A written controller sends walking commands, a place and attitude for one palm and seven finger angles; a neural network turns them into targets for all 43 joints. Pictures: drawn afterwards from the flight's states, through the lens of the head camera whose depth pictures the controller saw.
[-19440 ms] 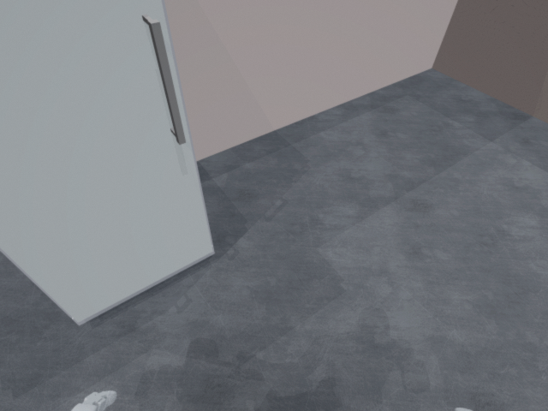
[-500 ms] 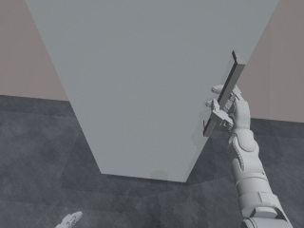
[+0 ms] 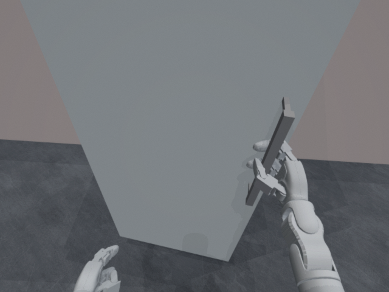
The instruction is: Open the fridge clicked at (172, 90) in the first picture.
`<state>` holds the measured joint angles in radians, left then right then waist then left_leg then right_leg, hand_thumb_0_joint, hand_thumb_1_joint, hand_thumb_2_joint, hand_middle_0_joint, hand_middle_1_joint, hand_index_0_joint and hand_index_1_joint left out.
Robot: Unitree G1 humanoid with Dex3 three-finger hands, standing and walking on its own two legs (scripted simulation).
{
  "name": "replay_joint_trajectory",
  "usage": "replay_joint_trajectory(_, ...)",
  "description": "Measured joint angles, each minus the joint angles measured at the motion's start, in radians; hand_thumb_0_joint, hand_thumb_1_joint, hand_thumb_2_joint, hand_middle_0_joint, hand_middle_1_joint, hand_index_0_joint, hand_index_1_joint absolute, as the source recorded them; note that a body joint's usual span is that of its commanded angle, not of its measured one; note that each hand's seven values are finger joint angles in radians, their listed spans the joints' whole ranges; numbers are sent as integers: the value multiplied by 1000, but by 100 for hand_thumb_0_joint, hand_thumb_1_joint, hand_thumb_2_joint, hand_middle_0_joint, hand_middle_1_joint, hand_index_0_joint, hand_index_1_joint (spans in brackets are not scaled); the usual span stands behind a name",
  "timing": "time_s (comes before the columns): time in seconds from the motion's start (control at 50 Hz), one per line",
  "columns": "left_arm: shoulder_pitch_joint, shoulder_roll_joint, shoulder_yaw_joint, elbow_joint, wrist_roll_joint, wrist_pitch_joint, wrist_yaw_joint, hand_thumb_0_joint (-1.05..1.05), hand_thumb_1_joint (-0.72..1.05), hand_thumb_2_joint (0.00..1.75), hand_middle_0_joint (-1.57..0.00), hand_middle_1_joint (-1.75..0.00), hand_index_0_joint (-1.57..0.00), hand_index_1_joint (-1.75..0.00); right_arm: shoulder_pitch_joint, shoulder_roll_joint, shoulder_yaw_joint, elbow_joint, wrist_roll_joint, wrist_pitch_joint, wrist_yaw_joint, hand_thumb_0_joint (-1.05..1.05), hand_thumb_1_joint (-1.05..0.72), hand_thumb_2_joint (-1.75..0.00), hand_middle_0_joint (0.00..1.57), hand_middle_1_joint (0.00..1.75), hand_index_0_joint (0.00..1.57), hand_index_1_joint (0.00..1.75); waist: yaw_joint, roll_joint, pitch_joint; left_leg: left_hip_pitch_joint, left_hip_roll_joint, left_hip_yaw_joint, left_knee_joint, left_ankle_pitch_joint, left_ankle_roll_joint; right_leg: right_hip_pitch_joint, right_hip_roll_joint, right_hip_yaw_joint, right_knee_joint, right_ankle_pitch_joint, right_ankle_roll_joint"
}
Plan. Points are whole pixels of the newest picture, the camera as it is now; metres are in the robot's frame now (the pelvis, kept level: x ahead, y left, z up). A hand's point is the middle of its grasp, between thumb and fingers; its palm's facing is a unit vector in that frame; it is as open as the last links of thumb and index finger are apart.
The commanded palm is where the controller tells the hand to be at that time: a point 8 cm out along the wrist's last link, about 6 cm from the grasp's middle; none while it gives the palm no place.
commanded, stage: walk backward, drawing the door open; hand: right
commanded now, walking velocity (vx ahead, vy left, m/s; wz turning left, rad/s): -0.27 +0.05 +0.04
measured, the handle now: (264, 160) +0.38 -0.12 +0.09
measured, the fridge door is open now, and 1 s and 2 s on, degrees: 10 37 65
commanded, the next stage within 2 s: stop walking and hold the door back in 1.92 s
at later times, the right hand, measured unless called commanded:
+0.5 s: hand (241, 232) +0.21 -0.05 +0.10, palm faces -0.08 +0.99 -0.14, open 5.6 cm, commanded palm +0.18 -0.10 +0.10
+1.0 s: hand (196, 283) +0.13 +0.02 +0.10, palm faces +0.26 +0.94 -0.21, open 6.0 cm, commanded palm +0.09 -0.02 +0.10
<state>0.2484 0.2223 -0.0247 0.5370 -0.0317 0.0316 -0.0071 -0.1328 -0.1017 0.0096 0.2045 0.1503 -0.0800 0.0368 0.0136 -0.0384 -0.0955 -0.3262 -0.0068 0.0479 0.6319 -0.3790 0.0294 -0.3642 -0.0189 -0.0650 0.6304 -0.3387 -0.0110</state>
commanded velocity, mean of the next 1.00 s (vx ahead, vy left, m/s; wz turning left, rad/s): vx -0.19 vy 0.33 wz -0.59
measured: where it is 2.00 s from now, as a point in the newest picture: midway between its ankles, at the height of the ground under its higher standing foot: outside the picture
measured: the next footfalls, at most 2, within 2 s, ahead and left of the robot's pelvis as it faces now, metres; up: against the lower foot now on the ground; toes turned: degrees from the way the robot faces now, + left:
left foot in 0.88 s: -0.01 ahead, +0.20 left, +0.00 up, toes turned -17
right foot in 1.16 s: -0.18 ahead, +0.14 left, +0.00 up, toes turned -42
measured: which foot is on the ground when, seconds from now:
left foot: down 0.00-0.76, up 0.78-0.86, down 0.88-1.00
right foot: down 0.00-0.86, up 0.88-1.00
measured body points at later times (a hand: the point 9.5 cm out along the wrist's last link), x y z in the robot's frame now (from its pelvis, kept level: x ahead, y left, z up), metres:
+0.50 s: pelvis -0.06 +0.03 +0.01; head -0.04 +0.05 +0.46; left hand +0.11 +0.23 -0.10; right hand +0.21 -0.11 +0.11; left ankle -0.04 +0.10 -0.72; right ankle -0.01 -0.11 -0.73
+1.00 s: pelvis -0.09 +0.19 +0.00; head -0.06 +0.20 +0.45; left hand +0.12 +0.36 -0.12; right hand +0.11 -0.03 +0.11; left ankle -0.05 +0.21 -0.73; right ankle -0.16 +0.05 -0.63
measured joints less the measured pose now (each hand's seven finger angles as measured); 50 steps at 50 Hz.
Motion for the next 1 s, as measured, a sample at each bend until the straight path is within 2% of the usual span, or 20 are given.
replay_joint_trajectory(0.02, 0, -2, -3, -5, -1, 2, 0, 1, 91, 90, -20, -30, -20, -30, 31, 1, 8, -30, 1, 3, 3, 1, -75, -78, 37, 139, 35, 137, 0, 1, 1, 7, -1, -1, -2, 1, 0, 8, -1, -1, -3, 1, 0)
replay_joint_trajectory(0.12, -33, -1, -14, 13, 14, 36, 61, 1, 91, 90, -20, -30, -20, -30, 106, -28, 97, -109, -66, -23, -39, 1, -72, -77, 40, 139, 36, 138, 7, -17, 49, 84, -6, 20, -78, 40, -6, 61, -2, 20, -43, 29, -1)
replay_joint_trajectory(0.2, -63, 1, -14, 15, 25, 67, 80, 1, 91, 90, -20, -30, -20, -30, 143, -23, 141, -154, -89, -38, -65, 0, -70, -76, 41, 138, 38, 139, 4, -17, 80, 101, 2, 17, -125, 81, -13, 85, 8, 16, -103, 75, -8)
replay_joint_trajectory(0.36, -87, -27, -23, -21, 39, 100, 85, 1, 91, 90, -20, -30, -20, -30, 198, -26, 170, -236, -106, -18, -93, 0, -70, -75, 41, 138, 40, 140, 19, -3, 109, 65, 24, 7, -119, 117, -12, 94, 30, 3, -189, 158, -9)
replay_joint_trajectory(0.44, -81, -47, -27, -13, 49, 94, 87, 1, 91, 90, -20, -30, -20, -30, 216, -28, 168, -262, -115, -9, -101, -1, -70, -74, 41, 137, 40, 140, 29, 3, 109, 37, 17, 14, -100, 117, -10, 75, 31, 24, -208, 192, 3)
replay_joint_trajectory(0.5, -73, -55, -23, 6, 52, 81, 87, 1, 90, 90, -20, -30, -20, -30, 225, -26, 164, -280, -124, -6, -104, -1, -70, -74, 41, 137, 40, 140, 33, 1, 114, 27, -2, 31, -108, 129, 2, 56, 22, 57, -219, 219, 20)
replay_joint_trajectory(0.58, -69, -51, -6, 40, 47, 57, 86, 1, 90, 90, -20, -30, -20, -30, 245, -20, 156, -310, -133, -1, -110, -1, -70, -75, 41, 136, 39, 140, 24, -11, 125, 27, -31, 69, -139, 159, 35, 36, -4, 98, -224, 240, 38)
replay_joint_trajectory(0.62, -66, -48, 5, 58, 41, 44, 85, 1, 90, 90, -20, -30, -20, -30, 259, -22, 151, -328, -136, 7, -113, -1, -70, -75, 41, 136, 38, 140, 21, -10, 128, 31, -43, 88, -150, 167, 58, 25, -15, 111, -209, 220, 32)
replay_joint_trajectory(0.7, -53, -37, 26, 91, 31, 4, 92, 1, 90, 90, -20, -30, -20, -30, 282, -28, 144, -363, -144, 31, -112, -1, -69, -77, 42, 136, 38, 140, 31, 1, 123, 32, -55, 136, -140, 161, 92, -12, -33, 115, -110, 90, 13)
replay_joint_trajectory(0.72, -52, -34, 31, 100, 31, -8, 95, 1, 90, 90, -20, -30, -20, -30, 287, -31, 141, -372, -146, 36, -110, -1, -69, -77, 42, 136, 38, 140, 33, 4, 122, 27, -57, 147, -127, 153, 90, -19, -34, 124, -95, 78, 9)
replay_joint_trajectory(0.74, -53, -32, 36, 108, 31, -22, 98, 1, 90, 90, -20, -30, -20, -30, 292, -36, 134, -383, -147, 40, -109, -1, -68, -77, 42, 137, 37, 140, 33, 9, 124, 18, -58, 152, -102, 141, 73, -18, -38, 129, -97, 100, 13)
replay_joint_trajectory(0.78, -55, -36, 46, 106, 41, -49, 102, 1, 90, 90, -20, -30, -20, -30, 307, -52, 108, -402, -140, 34, -109, -2, -68, -78, 43, 137, 37, 140, 38, 16, 123, -51, -66, 116, 49, 60, -43, -9, -43, 145, -141, 243, 48)
replay_joint_trajectory(0.8, -53, -41, 53, 103, 54, -57, 105, 1, 91, 90, -20, -30, -20, -30, 306, -64, 95, -400, -137, 29, -106, -2, -67, -78, 43, 138, 36, 140, 56, 16, 124, -92, -76, 66, 169, -1, -63, -14, -40, 165, -149, 262, 77)
replay_joint_trajectory(0.82, -48, -44, 57, 101, 64, -57, 105, 1, 91, 90, -20, -30, -20, -30, 300, -73, 87, -399, -138, 32, -103, -3, -67, -78, 44, 138, 36, 140, 73, 11, 126, -110, -83, 17, 246, -49, -58, -20, -37, 194, -159, 264, 97)
replay_joint_trajectory(0.84, -43, -44, 60, 101, 69, -54, 103, 1, 91, 90, -20, -30, -20, -30, 294, -77, 83, -397, -136, 39, -97, -3, -67, -78, 44, 138, 35, 140, 84, 3, 126, -98, -82, -24, 244, -93, -46, -35, -40, 216, -159, 251, 102)
replay_joint_trajectory(0.86, -35, -42, 61, 101, 68, -54, 102, 1, 91, 90, -20, -30, -20, -30, 286, -78, 83, -401, -134, 45, -91, -3, -67, -78, 43, 137, 34, 140, 91, -1, 123, -59, -66, -57, 166, -113, -31, -65, -47, 222, -136, 205, 96)
replay_joint_trajectory(0.88, -36, -43, 61, 109, 63, -60, 101, 1, 91, 90, -20, -30, -20, -30, 275, -79, 84, -412, -136, 52, -90, -4, -66, -78, 43, 137, 33, 140, 84, 9, 125, -39, -36, -48, 87, -66, -6, -109, -49, 210, -64, 101, 89)
replay_joint_trajectory(0.92, -58, -40, 61, 144, 56, -67, 104, 1, 91, 90, -20, -30, -20, -30, 256, -66, 88, -424, -162, 57, -93, -4, -66, -78, 43, 136, 32, 140, 68, 23, 162, -42, -16, 8, 92, 47, 46, -191, -32, 182, 252, -67, 77)
replay_joint_trajectory(0.96, -55, -41, 66, 164, 64, -64, 109, 1, 91, 90, -20, -30, -20, -30, 250, -50, 106, -412, -184, 54, -84, -4, -66, -78, 43, 136, 32, 140, 68, 35, 172, -19, 3, 64, 70, 53, 81, -229, -8, 122, 521, -105, 70)
replay_joint_trajectory(1.0, -41, -45, 68, 164, 70, -67, 114, 1, 91, 90, -20, -30, -20, -30, 253, -46, 125, -398, -191, 41, -67, -3, -66, -78, 42, 136, 33, 140, 66, 43, 167, 4, 16, 121, 14, 64, 100, -210, -9, 42, 639, -100, 71)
